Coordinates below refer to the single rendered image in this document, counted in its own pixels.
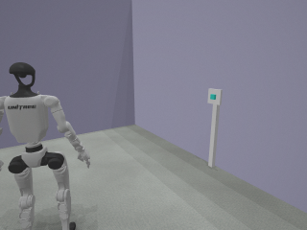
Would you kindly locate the left robot shin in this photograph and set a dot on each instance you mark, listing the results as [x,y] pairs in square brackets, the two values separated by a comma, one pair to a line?
[26,216]

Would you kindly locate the robot right hand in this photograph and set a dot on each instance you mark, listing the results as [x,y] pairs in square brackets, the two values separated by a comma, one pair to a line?
[84,156]

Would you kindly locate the right robot shin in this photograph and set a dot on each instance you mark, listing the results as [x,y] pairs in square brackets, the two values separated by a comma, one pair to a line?
[64,209]

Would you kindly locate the right robot upper arm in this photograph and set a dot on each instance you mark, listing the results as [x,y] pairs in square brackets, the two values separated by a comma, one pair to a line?
[57,112]

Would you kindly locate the robot shin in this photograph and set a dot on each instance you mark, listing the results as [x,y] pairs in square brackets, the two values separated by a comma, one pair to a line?
[64,209]
[26,216]

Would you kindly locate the robot right forearm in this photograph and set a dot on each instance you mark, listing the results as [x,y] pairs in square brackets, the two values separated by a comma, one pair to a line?
[74,139]

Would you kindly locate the panel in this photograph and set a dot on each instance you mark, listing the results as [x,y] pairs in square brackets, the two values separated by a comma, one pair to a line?
[214,123]

